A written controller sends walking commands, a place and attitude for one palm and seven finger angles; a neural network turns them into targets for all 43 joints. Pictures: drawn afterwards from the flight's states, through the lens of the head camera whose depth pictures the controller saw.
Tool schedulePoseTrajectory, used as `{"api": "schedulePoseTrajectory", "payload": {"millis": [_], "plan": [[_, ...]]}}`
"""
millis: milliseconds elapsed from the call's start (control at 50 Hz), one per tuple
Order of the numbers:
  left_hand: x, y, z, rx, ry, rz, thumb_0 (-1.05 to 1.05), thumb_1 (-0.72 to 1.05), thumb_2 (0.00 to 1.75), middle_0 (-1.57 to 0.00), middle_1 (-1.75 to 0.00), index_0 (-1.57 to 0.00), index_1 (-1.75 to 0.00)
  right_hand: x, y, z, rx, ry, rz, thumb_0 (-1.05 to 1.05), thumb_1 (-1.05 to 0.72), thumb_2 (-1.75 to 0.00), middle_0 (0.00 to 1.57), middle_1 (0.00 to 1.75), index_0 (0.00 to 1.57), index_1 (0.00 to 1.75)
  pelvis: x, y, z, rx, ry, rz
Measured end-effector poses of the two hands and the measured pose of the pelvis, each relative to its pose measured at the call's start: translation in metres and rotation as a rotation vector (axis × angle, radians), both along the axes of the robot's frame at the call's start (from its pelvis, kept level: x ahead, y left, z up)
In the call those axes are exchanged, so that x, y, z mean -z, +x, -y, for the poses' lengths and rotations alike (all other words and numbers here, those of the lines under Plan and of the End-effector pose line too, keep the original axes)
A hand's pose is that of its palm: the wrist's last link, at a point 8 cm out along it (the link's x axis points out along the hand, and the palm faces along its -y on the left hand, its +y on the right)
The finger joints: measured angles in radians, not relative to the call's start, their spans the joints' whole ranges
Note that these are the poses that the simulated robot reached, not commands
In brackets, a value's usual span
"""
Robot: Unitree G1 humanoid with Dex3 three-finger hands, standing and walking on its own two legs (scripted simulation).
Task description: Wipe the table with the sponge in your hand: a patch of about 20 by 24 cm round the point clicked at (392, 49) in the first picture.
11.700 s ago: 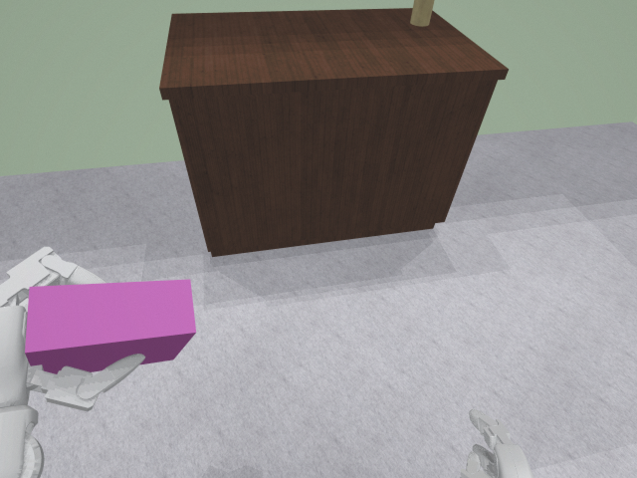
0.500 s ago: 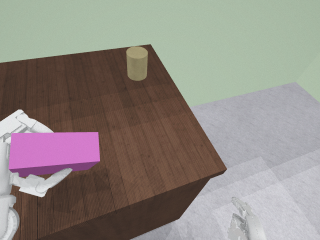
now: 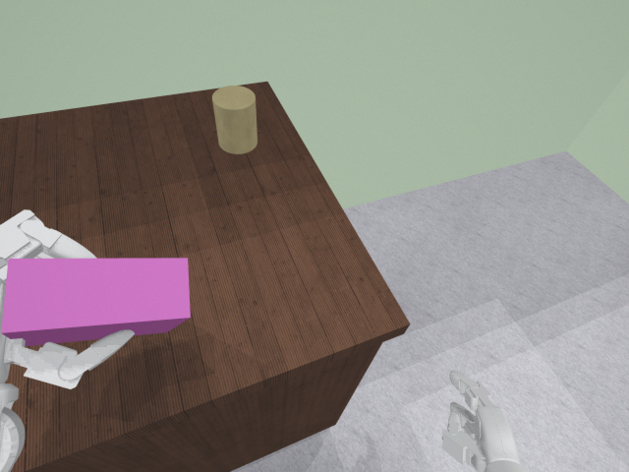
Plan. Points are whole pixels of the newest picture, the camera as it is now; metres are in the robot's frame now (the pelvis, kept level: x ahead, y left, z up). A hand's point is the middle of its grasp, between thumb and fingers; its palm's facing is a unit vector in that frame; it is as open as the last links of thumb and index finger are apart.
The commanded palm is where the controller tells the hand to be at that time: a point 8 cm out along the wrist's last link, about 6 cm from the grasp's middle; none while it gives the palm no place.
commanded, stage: shuffle to correct the standing spot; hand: left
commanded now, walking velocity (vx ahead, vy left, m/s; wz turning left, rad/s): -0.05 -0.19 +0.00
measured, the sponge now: (129, 301) +0.24 +0.20 +0.15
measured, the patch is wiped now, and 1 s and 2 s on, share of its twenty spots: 0.00 0.00 0.00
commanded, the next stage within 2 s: come to a stop and stand still in 0.04 s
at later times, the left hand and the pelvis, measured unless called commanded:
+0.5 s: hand (104, 294) +0.24 +0.22 +0.15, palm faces +0.35 -0.85 -0.39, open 9.6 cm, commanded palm +0.18 +0.26 +0.17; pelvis +0.02 -0.02 +0.00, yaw -1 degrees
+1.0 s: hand (25, 302) +0.22 +0.29 +0.15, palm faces +0.40 -0.86 -0.32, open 9.6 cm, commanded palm +0.17 +0.32 +0.17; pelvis +0.01 +0.04 +0.00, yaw +0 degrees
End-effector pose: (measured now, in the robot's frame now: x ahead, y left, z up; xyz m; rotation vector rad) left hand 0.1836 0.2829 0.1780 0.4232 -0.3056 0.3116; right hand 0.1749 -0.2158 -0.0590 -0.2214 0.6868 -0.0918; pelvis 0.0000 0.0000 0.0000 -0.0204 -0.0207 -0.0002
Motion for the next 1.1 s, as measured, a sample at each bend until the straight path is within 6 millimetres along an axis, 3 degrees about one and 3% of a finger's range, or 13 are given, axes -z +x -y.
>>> {"api": "schedulePoseTrajectory", "payload": {"millis": [240,340,420,600,780,940,1100], "plan": [[0.013,-0.005,0.03,-0.039,-0.026,-0.084,0.0,-0.46,1.01,-0.81,-1.34,-0.8,-1.34,0.013,-0.012,0.043,0.032,-0.009,-0.037,0.02,-0.91,-0.9,0.2,0.3,0.21,0.3,0.003,-0.002,0.03,0.006,0.001,-0.012],[0.012,0.001,0.037,-0.04,-0.033,-0.091,0.0,-0.46,1.01,-0.81,-1.34,-0.8,-1.34,0.017,-0.018,0.054,0.06,-0.025,-0.071,0.02,-0.91,-0.9,0.2,0.3,0.2,0.3,0.001,0.005,0.03,0.013,-0.006,-0.024],[0.011,0.008,0.031,-0.036,-0.014,-0.097,0.0,-0.46,1.01,-0.81,-1.34,-0.8,-1.34,0.017,-0.019,0.055,0.079,-0.037,-0.093,0.02,-0.91,-0.9,0.2,0.3,0.2,0.3,0.0,0.011,0.025,0.009,-0.007,-0.035],[0.01,0.02,0.006,-0.027,0.01,-0.11,0.0,-0.46,1.01,-0.81,-1.34,-0.8,-1.34,0.011,-0.001,0.027,0.076,-0.027,-0.06,0.02,-0.91,-0.9,0.2,0.3,0.2,0.3,-0.002,0.018,0.003,0.011,0.002,-0.016],[0.007,0.007,-0.018,-0.021,0.003,-0.078,0.0,-0.46,1.01,-0.81,-1.34,-0.8,-1.34,-0.001,0.014,-0.016,0.027,-0.005,0.006,0.02,-0.91,-0.9,0.2,0.3,0.2,0.3,-0.003,0.016,-0.019,0.006,-0.002,-0.008],[0.014,-0.002,-0.041,-0.075,-0.047,-0.065,0.0,-0.46,1.01,-0.81,-1.34,-0.8,-1.34,0.0,0.006,-0.04,-0.01,-0.009,-0.012,0.02,-0.9,-0.9,0.2,0.3,0.21,0.3,-0.003,0.009,-0.033,0.003,-0.004,-0.001],[0.008,0.001,-0.038,-0.036,-0.026,-0.042,0.0,-0.46,1.01,-0.81,-1.34,-0.8,-1.34,0.006,-0.01,-0.045,0.006,-0.002,-0.036,0.02,-0.9,-0.9,0.2,0.3,0.21,0.3,-0.003,0.003,-0.041,0.003,0.001,0.004]]}}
